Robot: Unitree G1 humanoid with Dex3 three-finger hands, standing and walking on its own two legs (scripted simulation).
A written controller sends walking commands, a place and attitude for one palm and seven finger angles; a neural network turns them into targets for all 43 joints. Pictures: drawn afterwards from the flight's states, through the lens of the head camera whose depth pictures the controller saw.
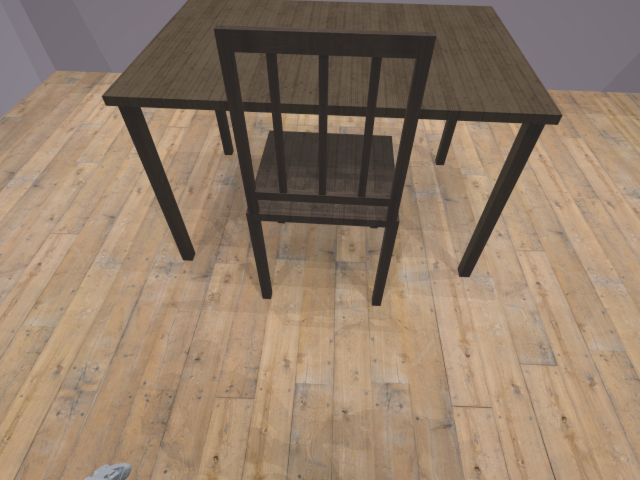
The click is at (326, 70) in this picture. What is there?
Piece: chair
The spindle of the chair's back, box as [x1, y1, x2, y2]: [319, 55, 328, 194]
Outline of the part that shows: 319,55 319,194 325,194 328,56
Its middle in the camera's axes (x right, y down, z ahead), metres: +0.00 -0.25 +0.91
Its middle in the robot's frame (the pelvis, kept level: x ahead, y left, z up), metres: +0.85 +0.04 -0.04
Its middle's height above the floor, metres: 0.73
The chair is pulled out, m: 0.00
